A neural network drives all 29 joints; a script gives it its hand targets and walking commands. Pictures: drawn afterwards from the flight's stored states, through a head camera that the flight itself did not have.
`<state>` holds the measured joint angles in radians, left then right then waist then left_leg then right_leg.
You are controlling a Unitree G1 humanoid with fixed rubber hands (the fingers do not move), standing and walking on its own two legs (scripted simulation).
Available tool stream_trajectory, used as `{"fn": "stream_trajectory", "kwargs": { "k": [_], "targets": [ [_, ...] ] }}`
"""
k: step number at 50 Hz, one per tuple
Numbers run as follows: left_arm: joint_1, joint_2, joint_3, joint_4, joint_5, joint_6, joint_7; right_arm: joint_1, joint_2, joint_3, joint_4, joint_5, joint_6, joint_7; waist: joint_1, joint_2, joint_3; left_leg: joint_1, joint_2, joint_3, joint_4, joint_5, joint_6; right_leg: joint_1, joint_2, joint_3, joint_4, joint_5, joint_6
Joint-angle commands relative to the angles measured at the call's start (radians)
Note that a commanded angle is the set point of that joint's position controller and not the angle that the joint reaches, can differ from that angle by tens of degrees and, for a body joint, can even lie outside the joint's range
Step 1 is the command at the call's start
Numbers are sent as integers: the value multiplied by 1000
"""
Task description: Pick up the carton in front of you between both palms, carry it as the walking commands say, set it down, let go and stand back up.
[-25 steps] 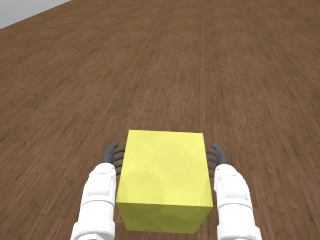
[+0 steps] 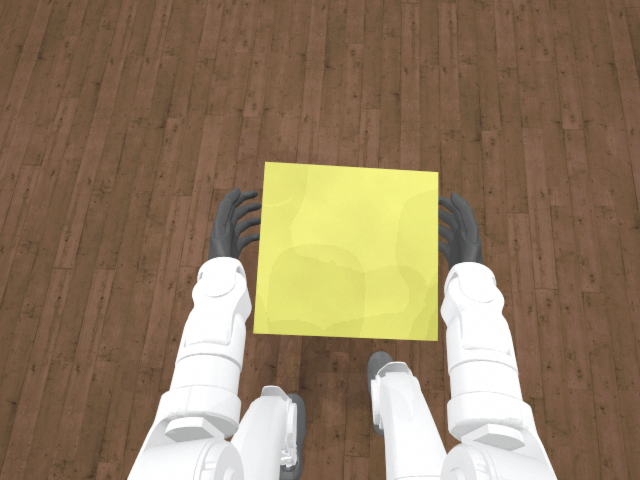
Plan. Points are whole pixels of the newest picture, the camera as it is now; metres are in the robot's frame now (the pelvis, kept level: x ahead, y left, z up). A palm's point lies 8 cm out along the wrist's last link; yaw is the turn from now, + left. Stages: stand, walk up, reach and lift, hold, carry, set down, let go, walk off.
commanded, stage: set down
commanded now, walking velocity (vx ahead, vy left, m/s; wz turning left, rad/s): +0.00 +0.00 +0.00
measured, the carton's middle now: (339, 258) +0.40 -0.04 -0.17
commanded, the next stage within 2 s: none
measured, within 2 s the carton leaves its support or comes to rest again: neither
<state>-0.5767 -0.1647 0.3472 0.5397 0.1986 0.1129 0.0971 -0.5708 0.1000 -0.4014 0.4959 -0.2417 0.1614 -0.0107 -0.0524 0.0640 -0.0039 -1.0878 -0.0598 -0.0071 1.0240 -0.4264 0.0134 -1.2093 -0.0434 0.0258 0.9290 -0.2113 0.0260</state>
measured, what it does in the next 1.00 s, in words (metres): lowers itself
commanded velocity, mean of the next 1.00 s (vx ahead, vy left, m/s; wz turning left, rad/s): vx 0.00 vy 0.00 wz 0.00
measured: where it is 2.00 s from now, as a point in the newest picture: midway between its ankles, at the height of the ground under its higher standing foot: (339, 431)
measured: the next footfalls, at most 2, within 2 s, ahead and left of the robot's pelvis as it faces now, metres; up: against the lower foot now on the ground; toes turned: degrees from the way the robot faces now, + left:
none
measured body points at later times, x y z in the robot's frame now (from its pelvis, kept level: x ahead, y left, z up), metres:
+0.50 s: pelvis -0.03 -0.01 -0.14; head +0.23 -0.05 +0.23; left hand +0.46 +0.10 -0.22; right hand +0.41 -0.20 -0.23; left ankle +0.02 +0.11 -0.66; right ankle +0.11 -0.14 -0.66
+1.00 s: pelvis -0.05 +0.00 -0.24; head +0.28 -0.01 +0.06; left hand +0.51 +0.09 -0.38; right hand +0.43 -0.20 -0.38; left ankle +0.02 +0.11 -0.66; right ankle +0.11 -0.14 -0.66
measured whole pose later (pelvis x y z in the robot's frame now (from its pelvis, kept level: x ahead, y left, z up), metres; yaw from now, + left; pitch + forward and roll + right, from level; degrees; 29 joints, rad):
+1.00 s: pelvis -0.05 +0.00 -0.24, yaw +1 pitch +49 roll -1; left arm -1.27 0.14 0.29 0.89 0.18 0.25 0.05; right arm -1.06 0.06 -0.55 0.57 -0.20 0.28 -0.14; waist -0.10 0.07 -0.02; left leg -2.16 -0.09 -0.01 1.95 -0.63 0.00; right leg -2.28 -0.04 0.03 1.78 -0.35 0.04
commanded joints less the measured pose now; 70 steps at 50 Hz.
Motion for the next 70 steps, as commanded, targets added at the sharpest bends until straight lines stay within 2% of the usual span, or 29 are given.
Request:
{"fn": "stream_trajectory", "kwargs": {
  "k": [1,5,9,15,24,31,39,46,53,55,60,66,70],
  "targets": [
    [-530,-804,-599,-10,-92,-23,-206,-512,786,578,-14,96,-30,214,-41,-43,-1032,47,-96,-60,-52,404,-59,678,166,-16,159,429,-25],
    [-587,-814,-550,40,-76,38,-238,-546,820,533,38,81,31,230,-42,-9,-949,-98,-102,-45,-3,201,-50,492,170,-31,206,228,-28],
    [-640,-812,-474,106,-49,90,-278,-598,856,481,88,57,85,240,-37,-8,-894,-256,-109,-27,55,80,-35,377,168,-37,257,128,-26],
    [-737,-781,-424,168,-51,109,-311,-694,884,468,103,60,108,215,-29,-40,-974,-446,-124,2,186,56,-25,297,167,-34,358,144,-12],
    [-863,-726,-450,201,-108,108,-326,-832,878,520,53,121,101,137,-32,-65,-1143,-645,-142,35,371,14,-20,247,176,-30,513,145,12],
    [-956,-687,-451,235,-133,121,-335,-942,843,518,26,148,102,106,-46,-52,-1175,-748,-142,44,476,-22,-15,177,174,-42,615,112,19],
    [-1049,-645,-412,304,-119,127,-326,-1055,779,444,44,143,96,104,-68,-15,-1143,-815,-137,43,563,-48,-10,30,163,-77,720,87,19],
    [-1114,-605,-406,349,-115,125,-306,-1133,706,380,56,144,81,122,-101,28,-1116,-810,-128,31,634,-25,-10,-127,147,-112,811,90,21],
    [-1196,-556,-476,351,-158,110,-281,-1204,631,366,51,190,58,136,-139,74,-1125,-756,-111,17,716,47,-18,-225,123,-136,907,137,26],
    [-1251,-529,-496,322,-169,95,-273,-1125,669,333,124,197,58,138,-130,103,-1091,-779,-107,24,727,43,-20,-236,124,-130,926,148,23],
    [-1272,-442,-474,343,-144,76,-260,-1050,683,193,301,179,72,172,-119,162,-922,-807,-83,5,757,73,-16,-412,120,-121,971,130,23],
    [-1329,-443,-548,270,-195,45,-233,-1041,698,181,304,226,54,181,-113,235,-1009,-691,-66,-16,807,279,-30,-468,116,-118,1021,227,26],
    [-1307,-450,-550,297,-196,44,-217,-1049,675,165,315,234,53,189,-124,257,-986,-607,-60,-39,832,374,-34,-606,113,-127,1026,210,36]
  ]
}}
